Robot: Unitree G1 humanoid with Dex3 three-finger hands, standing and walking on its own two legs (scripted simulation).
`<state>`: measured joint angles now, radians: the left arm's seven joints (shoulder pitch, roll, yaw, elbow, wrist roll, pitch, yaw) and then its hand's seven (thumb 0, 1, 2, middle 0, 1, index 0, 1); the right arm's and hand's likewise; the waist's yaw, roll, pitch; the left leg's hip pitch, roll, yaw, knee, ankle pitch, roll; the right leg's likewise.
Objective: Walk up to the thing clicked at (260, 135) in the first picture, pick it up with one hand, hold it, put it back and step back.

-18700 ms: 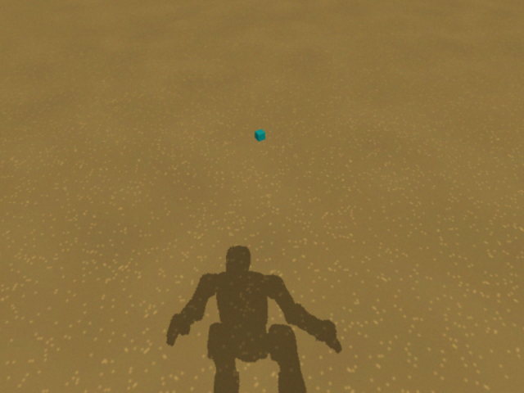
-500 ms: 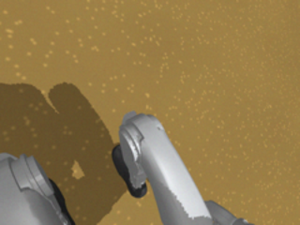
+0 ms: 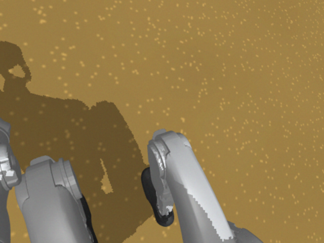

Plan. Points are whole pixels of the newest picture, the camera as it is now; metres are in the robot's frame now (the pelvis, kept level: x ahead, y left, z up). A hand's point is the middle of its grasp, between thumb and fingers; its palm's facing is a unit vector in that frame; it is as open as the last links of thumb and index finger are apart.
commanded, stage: settle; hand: left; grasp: from above
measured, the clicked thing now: out of the picture +0.44 +0.37 -0.25
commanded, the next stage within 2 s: lift in 0.22 s
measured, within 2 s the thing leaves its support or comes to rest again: neither
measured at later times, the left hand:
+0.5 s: hand out of the picture +0.42 +0.34 -0.14, palm faces -0.16 -0.38 -0.91, open 5.5 cm
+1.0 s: hand out of the picture +0.35 +0.33 +0.01, palm faces -0.19 -0.36 -0.91, open 5.3 cm
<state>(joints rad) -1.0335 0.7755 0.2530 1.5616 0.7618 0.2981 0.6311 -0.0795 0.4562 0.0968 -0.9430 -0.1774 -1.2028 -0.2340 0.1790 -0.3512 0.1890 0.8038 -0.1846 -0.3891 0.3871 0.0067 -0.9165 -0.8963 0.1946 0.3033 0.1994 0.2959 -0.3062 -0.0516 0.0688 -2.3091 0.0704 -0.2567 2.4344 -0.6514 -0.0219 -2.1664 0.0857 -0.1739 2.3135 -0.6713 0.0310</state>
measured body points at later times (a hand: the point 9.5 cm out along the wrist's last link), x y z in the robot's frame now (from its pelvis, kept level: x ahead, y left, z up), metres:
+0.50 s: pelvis +0.01 -0.01 +0.01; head +0.23 +0.06 +0.40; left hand +0.43 +0.35 -0.09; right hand +0.06 -0.26 -0.09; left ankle +0.08 +0.14 -0.30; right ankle +0.11 -0.11 -0.30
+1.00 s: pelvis +0.00 -0.01 +0.11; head +0.16 +0.02 +0.53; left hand +0.36 +0.35 +0.06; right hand +0.13 -0.26 -0.02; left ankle +0.08 +0.14 -0.30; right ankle +0.11 -0.11 -0.30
